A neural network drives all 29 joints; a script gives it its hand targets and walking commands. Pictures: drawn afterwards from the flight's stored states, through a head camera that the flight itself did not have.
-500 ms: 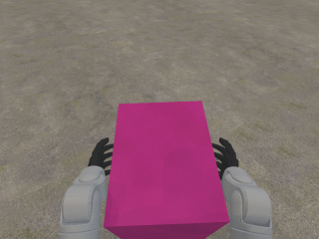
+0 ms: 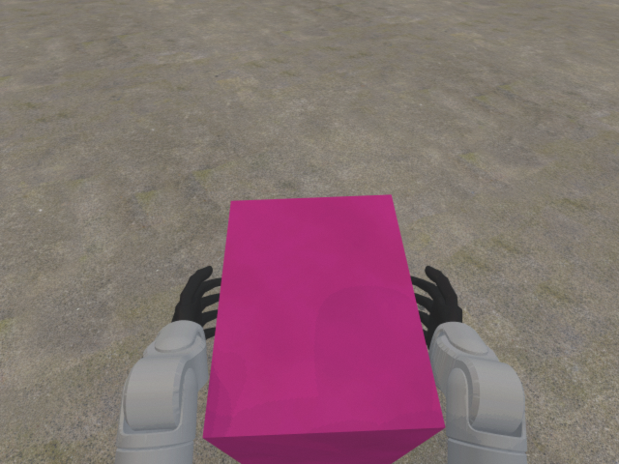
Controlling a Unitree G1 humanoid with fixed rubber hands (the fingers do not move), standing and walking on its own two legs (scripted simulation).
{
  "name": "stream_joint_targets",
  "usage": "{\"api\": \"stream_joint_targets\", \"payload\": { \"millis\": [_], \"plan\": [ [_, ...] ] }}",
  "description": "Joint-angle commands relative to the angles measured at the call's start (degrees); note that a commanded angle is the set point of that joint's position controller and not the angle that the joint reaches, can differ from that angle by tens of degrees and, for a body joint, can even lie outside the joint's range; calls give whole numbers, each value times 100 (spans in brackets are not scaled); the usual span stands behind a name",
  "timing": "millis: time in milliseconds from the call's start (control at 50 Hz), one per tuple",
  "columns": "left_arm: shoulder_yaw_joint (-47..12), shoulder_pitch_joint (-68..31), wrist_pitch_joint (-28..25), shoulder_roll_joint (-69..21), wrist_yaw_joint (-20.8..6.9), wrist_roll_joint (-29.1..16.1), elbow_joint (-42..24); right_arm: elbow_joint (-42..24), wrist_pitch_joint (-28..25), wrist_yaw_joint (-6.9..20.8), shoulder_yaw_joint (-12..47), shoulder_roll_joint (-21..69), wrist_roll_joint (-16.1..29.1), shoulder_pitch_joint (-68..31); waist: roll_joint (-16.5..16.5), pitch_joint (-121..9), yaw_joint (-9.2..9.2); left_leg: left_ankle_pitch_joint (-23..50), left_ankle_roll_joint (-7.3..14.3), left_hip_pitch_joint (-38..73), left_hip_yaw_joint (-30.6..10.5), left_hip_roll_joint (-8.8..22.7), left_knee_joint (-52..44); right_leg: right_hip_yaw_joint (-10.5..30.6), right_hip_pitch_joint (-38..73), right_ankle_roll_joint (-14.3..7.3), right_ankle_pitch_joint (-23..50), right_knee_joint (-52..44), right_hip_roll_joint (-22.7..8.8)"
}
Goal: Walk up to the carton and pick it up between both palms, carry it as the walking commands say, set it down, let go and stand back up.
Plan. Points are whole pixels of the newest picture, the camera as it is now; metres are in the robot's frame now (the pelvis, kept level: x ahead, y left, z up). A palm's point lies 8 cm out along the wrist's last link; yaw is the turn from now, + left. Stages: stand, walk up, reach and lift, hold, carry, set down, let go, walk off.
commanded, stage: carry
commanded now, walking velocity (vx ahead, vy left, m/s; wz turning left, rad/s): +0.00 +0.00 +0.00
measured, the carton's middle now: (316, 341) +0.29 -0.01 +0.00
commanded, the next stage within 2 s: none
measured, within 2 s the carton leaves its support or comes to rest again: neither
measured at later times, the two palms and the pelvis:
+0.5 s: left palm (195, 327) +0.26 +0.14 +0.07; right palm (441, 327) +0.27 -0.16 +0.07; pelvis +0.00 +0.00 +0.00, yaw +0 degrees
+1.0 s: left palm (199, 326) +0.27 +0.14 +0.06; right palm (439, 328) +0.27 -0.16 +0.06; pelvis +0.00 +0.00 +0.00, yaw +0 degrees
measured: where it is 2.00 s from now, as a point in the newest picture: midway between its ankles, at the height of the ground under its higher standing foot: outside the picture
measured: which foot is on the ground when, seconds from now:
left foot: down 0.00-1.00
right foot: down 0.00-1.00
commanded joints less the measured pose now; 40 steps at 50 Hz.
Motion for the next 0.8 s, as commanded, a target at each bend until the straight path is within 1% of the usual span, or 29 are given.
{"api": "stream_joint_targets", "payload": {
  "millis": [0,40,60,80,120,140,160,180,220,240,280,320,340,360,400,460,500,520,540,560,580,600,620,640,680,700,720,740,780],
  "plan": [
    [-2828,-2372,-188,-3968,-582,-1206,-54,-186,-80,670,3289,4067,885,-2178,-276,-982,129,516,234,669,-366,421,-557,603,113,-141,-183,-881,-688],
    [-2799,-2455,-235,-3964,-615,-1158,92,-126,-136,689,3264,4028,834,-2347,-257,-993,131,650,228,698,-359,440,-556,562,151,-138,-63,-834,-675],
    [-2881,-2515,-246,-4007,-594,-1241,-163,-289,-130,679,3348,4108,915,-2343,-261,-1038,128,631,223,738,-359,442,-569,566,153,-136,-81,-830,-683],
    [-2843,-2478,-247,-3960,-579,-1227,-146,-222,-129,672,3321,4087,921,-2286,-190,-983,130,616,229,693,-378,432,-573,565,128,-149,-141,-821,-674],
    [-2708,-2387,-290,-3842,-591,-1106,174,-9,-182,677,3188,3926,798,-2304,-202,-1047,140,664,237,677,-357,421,-527,584,194,-132,-22,-822,-690],
    [-2729,-2418,-314,-3846,-601,-1094,146,33,-193,693,3243,3974,792,-2273,-269,-1014,130,713,226,692,-337,435,-524,574,191,-136,58,-830,-698],
    [-2822,-2539,-338,-3959,-601,-1205,-82,-179,-218,690,3296,4070,870,-2371,-253,-1030,136,706,233,703,-335,424,-505,578,201,-132,81,-828,-697],
    [-2665,-2506,-374,-3788,-601,-1083,228,146,-252,689,3131,3911,742,-2312,-243,-1036,132,708,239,708,-370,436,-540,572,222,-139,44,-808,-683],
    [-2769,-2556,-381,-3894,-569,-1212,-107,-232,-265,661,3266,4016,899,-2420,-278,-1017,133,651,233,686,-356,429,-526,574,210,-137,12,-839,-693],
    [-2590,-2434,-406,-3701,-591,-1019,368,285,-284,679,3077,3827,683,-2233,-247,-1034,134,685,247,677,-371,425,-537,578,228,-148,-1,-824,-698],
    [-2600,-2533,-494,-3748,-602,-1071,260,133,-369,682,3130,3874,742,-2383,-327,-992,136,613,230,667,-304,408,-499,601,211,-135,89,-877,-747],
    [-2479,-2544,-569,-3696,-593,-1035,412,144,-454,665,3065,3785,740,-2541,-381,-1025,144,598,242,658,-306,398,-479,604,257,-123,147,-889,-753],
    [-2642,-2541,-550,-3835,-563,-1168,45,-200,-433,645,3214,3919,878,-2532,-341,-1054,137,616,230,690,-277,398,-476,624,239,-119,194,-893,-773],
    [-2431,-2492,-587,-3612,-566,-987,481,344,-458,655,2982,3726,679,-2355,-260,-1074,141,735,253,690,-310,411,-481,578,266,-124,238,-818,-753],
    [-2522,-2491,-635,-3695,-562,-1045,285,118,-504,658,3107,3803,764,-2417,-279,-1055,143,731,257,700,-315,423,-475,569,248,-134,204,-822,-731],
    [-2492,-2557,-684,-3636,-538,-1047,261,189,-545,648,3037,3764,747,-2379,-282,-1090,144,661,262,709,-306,409,-477,585,248,-143,106,-846,-745],
    [-2385,-2402,-711,-3551,-559,-911,632,436,-590,658,2956,3632,621,-2330,-256,-1122,155,699,278,744,-327,421,-470,572,272,-148,144,-819,-730],
    [-2494,-2445,-720,-3643,-580,-945,511,347,-597,678,3045,3732,649,-2360,-231,-1102,151,824,287,751,-327,450,-488,536,267,-135,247,-779,-724],
    [-2326,-2452,-769,-3485,-580,-829,789,581,-649,683,2910,3565,562,-2417,-225,-1068,158,866,297,751,-335,460,-462,524,282,-141,313,-752,-706],
    [-2480,-2527,-805,-3668,-582,-972,452,281,-676,691,3044,3749,697,-2477,-231,-1099,157,812,292,767,-344,461,-476,528,276,-141,237,-766,-692],
    [-2327,-2466,-844,-3515,-618,-800,890,736,-713,725,2888,3604,510,-2352,-224,-1119,162,827,295,730,-315,442,-463,531,305,-143,269,-757,-719],
    [-2506,-2667,-880,-3714,-597,-1013,347,227,-741,716,3066,3815,742,-2570,-244,-1078,161,696,286,691,-307,433,-459,576,269,-144,213,-812,-734],
    [-2340,-2655,-907,-3563,-595,-907,655,529,-775,712,2877,3657,616,-2525,-221,-1076,167,694,299,711,-314,425,-463,579,268,-150,194,-809,-726],
    [-2405,-2682,-921,-3596,-582,-939,525,437,-784,707,2936,3707,648,-2507,-251,-1088,162,589,288,708,-311,419,-476,576,283,-160,60,-838,-730],
    [-2308,-2517,-926,-3511,-577,-884,715,522,-806,683,2875,3597,582,-2440,-277,-1104,165,579,310,731,-333,418,-491,574,278,-174,5,-847,-722],
    [-2280,-2467,-963,-3458,-614,-774,939,844,-833,728,2804,3559,450,-2310,-211,-1135,172,678,316,748,-350,439,-482,552,307,-184,42,-798,-701],
    [-2363,-2595,-991,-3556,-618,-871,718,577,-867,731,2917,3656,576,-2502,-248,-1080,169,693,308,714,-344,452,-492,546,275,-168,90,-812,-710],
    [-2318,-2519,-1013,-3531,-630,-826,851,694,-891,738,2862,3615,521,-2440,-175,-1100,178,759,313,759,-365,455,-490,547,288,-173,120,-781,-691],
    [-2380,-2610,-1033,-3563,-608,-908,622,537,-897,727,2923,3675,603,-2448,-169,-1113,172,815,305,772,-366,475,-493,527,275,-168,151,-772,-683]
  ]
}}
